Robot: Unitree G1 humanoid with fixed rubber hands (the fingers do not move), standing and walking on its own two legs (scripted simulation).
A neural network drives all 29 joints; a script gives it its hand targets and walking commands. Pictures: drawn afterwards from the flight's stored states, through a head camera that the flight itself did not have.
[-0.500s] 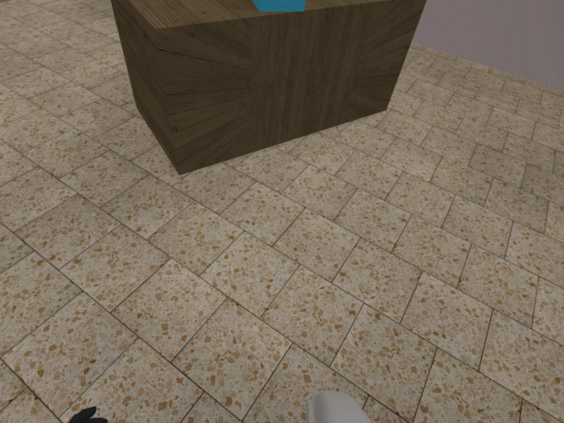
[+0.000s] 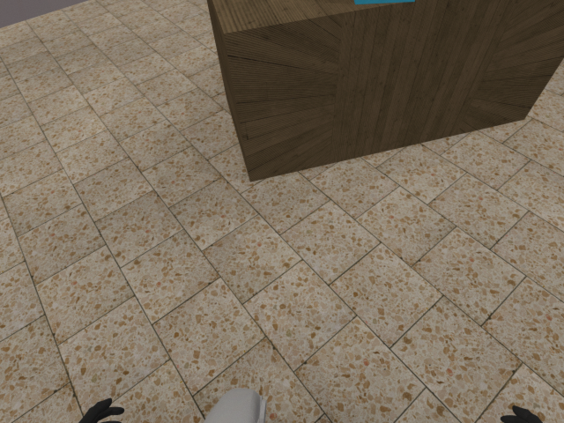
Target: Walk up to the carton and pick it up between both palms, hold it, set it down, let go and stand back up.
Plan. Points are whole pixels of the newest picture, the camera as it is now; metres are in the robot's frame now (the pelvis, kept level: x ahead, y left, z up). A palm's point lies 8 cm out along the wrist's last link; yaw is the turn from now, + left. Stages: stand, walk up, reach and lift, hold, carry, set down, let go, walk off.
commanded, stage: walk up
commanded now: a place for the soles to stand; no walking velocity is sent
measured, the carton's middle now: out of the picture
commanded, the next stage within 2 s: none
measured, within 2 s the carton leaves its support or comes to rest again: neither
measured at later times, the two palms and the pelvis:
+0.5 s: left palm (167, 348) +0.23 +0.23 -0.12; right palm out of the picture +0.32 -0.42 -0.10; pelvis +0.20 -0.10 -0.03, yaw +7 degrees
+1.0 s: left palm (262, 327) +0.29 +0.08 -0.15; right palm out of the picture +0.53 -0.52 -0.09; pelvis +0.36 -0.22 -0.03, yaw +13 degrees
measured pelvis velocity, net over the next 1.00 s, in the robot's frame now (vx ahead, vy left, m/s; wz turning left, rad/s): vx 0.36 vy -0.22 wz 0.23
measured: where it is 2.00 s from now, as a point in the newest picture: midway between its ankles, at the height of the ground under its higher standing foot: (407, 286)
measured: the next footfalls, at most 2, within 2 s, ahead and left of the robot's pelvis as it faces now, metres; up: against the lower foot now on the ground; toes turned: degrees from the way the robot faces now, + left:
left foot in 0.20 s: +0.29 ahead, +0.08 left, +0.00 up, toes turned +9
right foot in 0.56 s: +0.37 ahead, -0.31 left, +0.00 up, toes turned +4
